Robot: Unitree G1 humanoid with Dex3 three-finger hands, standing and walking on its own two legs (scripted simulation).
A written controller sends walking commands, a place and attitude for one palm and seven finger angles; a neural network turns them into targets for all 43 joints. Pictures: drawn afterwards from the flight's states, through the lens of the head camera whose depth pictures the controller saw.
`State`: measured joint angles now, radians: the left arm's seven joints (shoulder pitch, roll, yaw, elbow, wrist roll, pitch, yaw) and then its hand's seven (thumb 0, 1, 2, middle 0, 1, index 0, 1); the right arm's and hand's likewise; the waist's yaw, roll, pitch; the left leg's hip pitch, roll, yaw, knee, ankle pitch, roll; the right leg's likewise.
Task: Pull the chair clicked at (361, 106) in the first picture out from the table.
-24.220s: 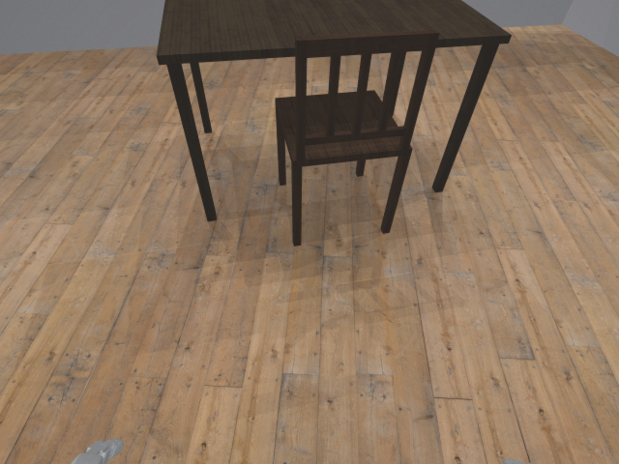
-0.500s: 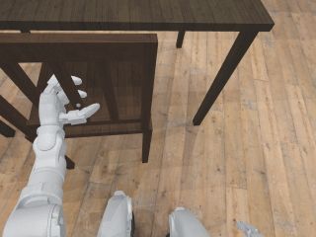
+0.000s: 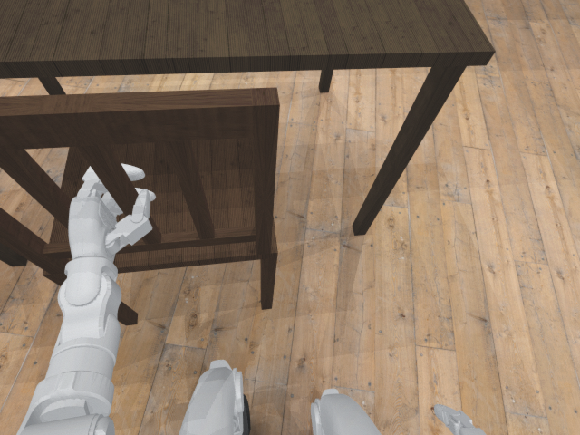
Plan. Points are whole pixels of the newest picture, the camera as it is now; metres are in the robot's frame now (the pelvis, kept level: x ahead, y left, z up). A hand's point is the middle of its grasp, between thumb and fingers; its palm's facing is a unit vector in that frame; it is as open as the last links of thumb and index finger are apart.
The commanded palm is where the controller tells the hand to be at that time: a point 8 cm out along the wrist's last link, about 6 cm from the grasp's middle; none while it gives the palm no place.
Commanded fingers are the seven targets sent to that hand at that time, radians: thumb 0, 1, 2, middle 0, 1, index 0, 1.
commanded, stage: hook a spindle and tug to test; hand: left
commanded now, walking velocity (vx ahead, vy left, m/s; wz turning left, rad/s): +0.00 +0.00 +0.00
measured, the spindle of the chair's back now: (128, 199) +0.43 +0.23 +0.01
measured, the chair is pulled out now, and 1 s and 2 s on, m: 0.01 0.10 0.23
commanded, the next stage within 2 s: step backward, pulling the chair out in 0.32 s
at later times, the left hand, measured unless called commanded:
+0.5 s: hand (137, 237) +0.37 +0.20 +0.02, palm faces +0.17 -0.98 -0.09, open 5.9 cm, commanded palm +0.33 +0.24 +0.02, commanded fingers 0.00 0.90 0.90 -0.50 -1.45 -0.50 -1.45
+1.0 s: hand (149, 271) +0.32 +0.17 +0.04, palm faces +0.13 -0.98 -0.13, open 5.5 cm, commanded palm +0.28 +0.22 +0.04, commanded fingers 0.00 0.90 0.90 -0.50 -1.45 -0.50 -1.45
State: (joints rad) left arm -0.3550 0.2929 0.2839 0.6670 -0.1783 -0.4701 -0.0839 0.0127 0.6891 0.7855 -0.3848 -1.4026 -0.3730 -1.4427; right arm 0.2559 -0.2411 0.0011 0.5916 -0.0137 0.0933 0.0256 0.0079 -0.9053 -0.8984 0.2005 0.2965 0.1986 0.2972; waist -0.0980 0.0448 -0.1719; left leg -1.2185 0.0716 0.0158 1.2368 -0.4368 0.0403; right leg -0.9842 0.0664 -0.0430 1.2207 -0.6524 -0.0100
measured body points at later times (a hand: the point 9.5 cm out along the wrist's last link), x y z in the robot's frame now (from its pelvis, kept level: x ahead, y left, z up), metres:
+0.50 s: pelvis +0.00 +0.00 +0.01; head +0.11 +0.02 +0.45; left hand +0.35 +0.25 +0.03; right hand +0.13 -0.25 -0.10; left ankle +0.07 +0.10 -0.63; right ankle -0.04 -0.12 -0.63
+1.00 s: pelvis -0.04 +0.01 +0.09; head +0.06 +0.01 +0.53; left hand +0.31 +0.22 +0.05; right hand +0.07 -0.25 -0.03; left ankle +0.07 +0.10 -0.63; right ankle -0.04 -0.12 -0.63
